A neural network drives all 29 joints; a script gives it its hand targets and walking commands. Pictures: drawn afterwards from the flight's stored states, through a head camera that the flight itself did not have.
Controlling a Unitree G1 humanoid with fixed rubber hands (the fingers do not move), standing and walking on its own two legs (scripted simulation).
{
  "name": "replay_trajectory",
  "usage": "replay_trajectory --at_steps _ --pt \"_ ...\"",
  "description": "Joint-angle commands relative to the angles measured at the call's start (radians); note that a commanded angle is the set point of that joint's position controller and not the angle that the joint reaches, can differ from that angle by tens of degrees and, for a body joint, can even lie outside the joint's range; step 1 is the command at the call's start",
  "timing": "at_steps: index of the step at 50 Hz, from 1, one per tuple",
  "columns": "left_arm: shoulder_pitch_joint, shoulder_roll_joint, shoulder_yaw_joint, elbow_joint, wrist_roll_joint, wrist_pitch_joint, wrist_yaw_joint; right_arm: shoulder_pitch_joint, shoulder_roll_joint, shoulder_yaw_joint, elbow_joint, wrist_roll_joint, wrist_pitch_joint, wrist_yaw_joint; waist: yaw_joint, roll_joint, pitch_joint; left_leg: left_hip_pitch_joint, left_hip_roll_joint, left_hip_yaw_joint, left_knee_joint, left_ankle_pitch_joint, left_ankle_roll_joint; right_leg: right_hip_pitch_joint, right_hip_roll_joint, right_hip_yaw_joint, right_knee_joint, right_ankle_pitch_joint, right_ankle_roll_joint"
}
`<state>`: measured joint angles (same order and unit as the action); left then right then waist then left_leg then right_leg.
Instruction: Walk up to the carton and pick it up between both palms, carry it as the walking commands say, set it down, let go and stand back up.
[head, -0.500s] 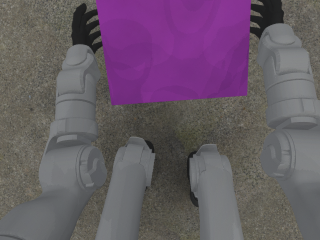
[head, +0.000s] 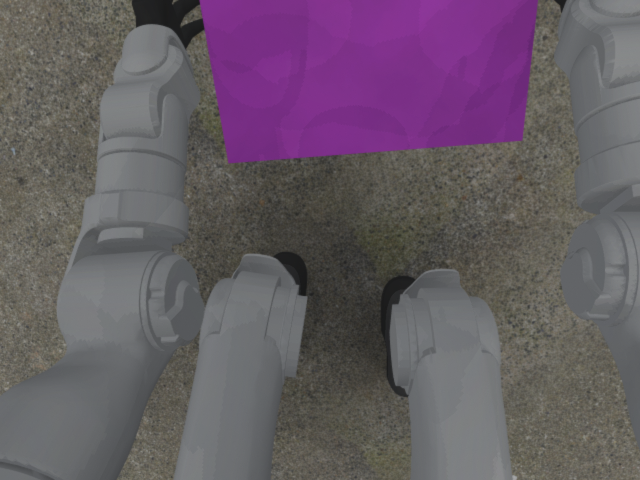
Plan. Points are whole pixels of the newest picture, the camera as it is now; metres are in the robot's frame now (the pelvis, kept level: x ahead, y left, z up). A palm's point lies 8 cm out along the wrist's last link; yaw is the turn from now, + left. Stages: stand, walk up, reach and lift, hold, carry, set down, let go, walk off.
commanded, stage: set down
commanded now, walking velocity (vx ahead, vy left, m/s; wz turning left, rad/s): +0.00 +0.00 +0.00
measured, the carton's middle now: (359, 14) +0.58 +0.01 -0.25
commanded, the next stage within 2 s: none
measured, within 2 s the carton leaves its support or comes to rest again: rests again in 0.90 s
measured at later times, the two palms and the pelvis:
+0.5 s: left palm (171, 22) +0.54 +0.19 -0.16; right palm out of the picture +0.59 -0.18 -0.16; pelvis +0.00 +0.00 -0.02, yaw +0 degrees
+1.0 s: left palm (174, 24) +0.55 +0.20 -0.19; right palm out of the picture +0.59 -0.18 -0.19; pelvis +0.01 +0.00 -0.03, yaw +0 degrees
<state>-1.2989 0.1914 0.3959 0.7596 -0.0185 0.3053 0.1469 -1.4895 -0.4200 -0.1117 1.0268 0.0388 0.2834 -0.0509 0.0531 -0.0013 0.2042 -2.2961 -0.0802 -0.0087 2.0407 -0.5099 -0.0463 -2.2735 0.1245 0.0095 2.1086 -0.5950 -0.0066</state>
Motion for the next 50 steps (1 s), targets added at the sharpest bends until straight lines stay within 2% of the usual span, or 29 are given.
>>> replay_trajectory --at_steps 1,6,14,33,43,50 --pt "-0.762 -0.746 -0.447 -0.179 -0.148 -0.063 -0.273 -0.569 0.896 0.272 -0.208 0.148 -0.057 0.280 0.027 -0.070 -1.283 0.707 -0.001 0.076 -0.054 0.363 0.032 0.577 -0.018 -0.017 -0.167 0.369 -0.008" --pt "-0.719 -0.714 -0.408 -0.102 -0.132 -0.074 -0.275 -0.528 0.860 0.249 -0.121 0.141 -0.068 0.284 0.034 -0.069 -1.102 0.638 0.000 0.069 -0.028 0.346 0.037 0.530 -0.023 -0.006 -0.136 0.354 -0.012" --pt "-0.702 -0.745 -0.405 -0.068 -0.141 -0.081 -0.283 -0.515 0.873 0.239 -0.105 0.141 -0.078 0.286 0.019 -0.063 -1.082 0.649 -0.007 0.062 0.002 0.385 0.037 0.533 -0.022 -0.010 -0.107 0.386 -0.019" --pt "-0.657 -0.708 -0.320 0.048 -0.092 -0.060 -0.311 -0.458 0.839 0.189 0.003 0.091 -0.053 0.310 0.020 -0.071 -0.834 0.507 -0.002 0.066 0.017 0.237 0.042 0.492 -0.036 0.010 -0.087 0.284 -0.032" --pt "-0.582 -0.724 -0.313 0.069 -0.082 -0.057 -0.323 -0.383 0.852 0.200 0.012 0.073 -0.046 0.319 0.018 -0.074 -0.786 0.494 -0.003 0.062 0.034 0.266 0.043 0.500 -0.040 0.019 -0.067 0.322 -0.033" --pt "-0.565 -0.739 -0.332 0.054 -0.111 -0.076 -0.324 -0.357 0.857 0.218 -0.011 0.073 -0.058 0.318 0.005 -0.078 -0.792 0.493 -0.006 0.054 0.055 0.321 0.042 0.511 -0.043 0.028 -0.049 0.384 -0.036"
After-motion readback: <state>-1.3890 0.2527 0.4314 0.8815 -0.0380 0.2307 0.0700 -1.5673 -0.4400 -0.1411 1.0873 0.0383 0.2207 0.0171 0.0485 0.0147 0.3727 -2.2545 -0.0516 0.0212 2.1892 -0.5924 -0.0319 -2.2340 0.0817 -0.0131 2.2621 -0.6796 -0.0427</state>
